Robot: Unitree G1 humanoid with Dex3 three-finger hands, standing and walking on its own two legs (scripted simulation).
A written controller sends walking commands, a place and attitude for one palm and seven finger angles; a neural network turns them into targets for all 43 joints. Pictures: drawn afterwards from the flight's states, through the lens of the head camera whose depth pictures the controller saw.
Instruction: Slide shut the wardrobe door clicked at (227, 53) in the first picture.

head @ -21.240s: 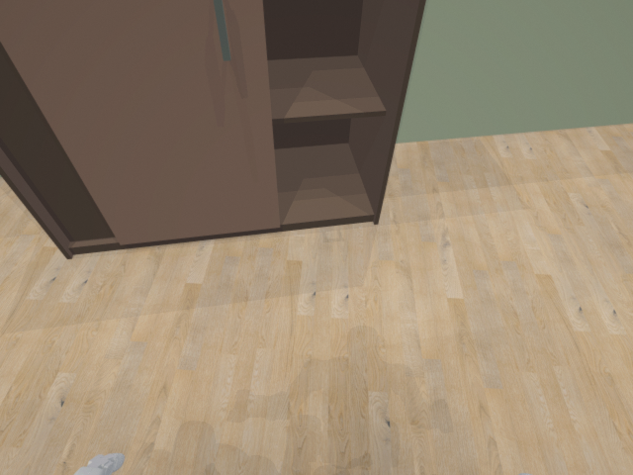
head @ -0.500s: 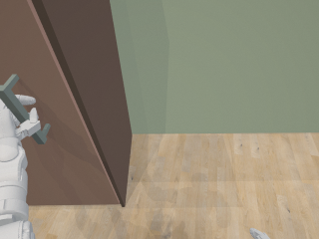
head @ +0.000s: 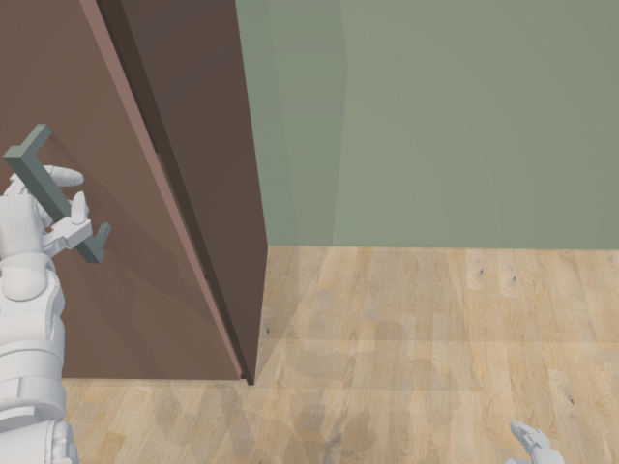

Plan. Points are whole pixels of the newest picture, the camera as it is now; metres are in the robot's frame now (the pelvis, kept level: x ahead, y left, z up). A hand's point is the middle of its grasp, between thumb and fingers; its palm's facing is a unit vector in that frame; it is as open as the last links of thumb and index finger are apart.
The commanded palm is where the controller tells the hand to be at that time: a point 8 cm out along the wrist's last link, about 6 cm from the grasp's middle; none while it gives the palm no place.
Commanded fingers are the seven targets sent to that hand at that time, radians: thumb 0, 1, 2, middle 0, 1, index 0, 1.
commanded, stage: stop walking and hold the door there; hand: left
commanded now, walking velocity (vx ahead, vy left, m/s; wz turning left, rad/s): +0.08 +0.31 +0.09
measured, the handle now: (69, 201) +0.41 +0.34 +0.11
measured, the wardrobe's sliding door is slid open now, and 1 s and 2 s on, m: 0.02 0.02 0.02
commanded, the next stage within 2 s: loosen the grip on the handle in 1.34 s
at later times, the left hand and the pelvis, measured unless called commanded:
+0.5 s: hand (73, 222) +0.37 +0.32 +0.11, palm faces +0.31 -0.93 -0.20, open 5.3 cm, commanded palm +0.33 +0.35 +0.12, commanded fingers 0.00 0.90 0.90 -0.45 -1.40 -0.45 -1.40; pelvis -0.04 +0.09 +0.00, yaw +2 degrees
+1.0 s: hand (68, 224) +0.36 +0.32 +0.12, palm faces +0.11 -0.98 -0.14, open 5.3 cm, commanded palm +0.34 +0.34 +0.12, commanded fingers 0.00 0.90 0.90 -0.45 -1.40 -0.45 -1.40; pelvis -0.03 +0.18 +0.00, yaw +2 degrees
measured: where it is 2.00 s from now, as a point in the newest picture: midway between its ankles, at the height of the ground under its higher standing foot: outside the picture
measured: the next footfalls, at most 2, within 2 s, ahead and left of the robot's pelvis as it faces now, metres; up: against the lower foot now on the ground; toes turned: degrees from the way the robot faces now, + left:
right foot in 0.34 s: +0.01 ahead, -0.07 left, +0.00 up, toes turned -9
left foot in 0.58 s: +0.03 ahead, +0.31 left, +0.00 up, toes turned +3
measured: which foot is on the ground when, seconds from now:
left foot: down 0.00-0.32, up 0.34-0.56, down 0.58-1.00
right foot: down 0.00-0.08, up 0.10-0.32, down 0.34-0.58, up 0.60-0.72, down 0.74-1.00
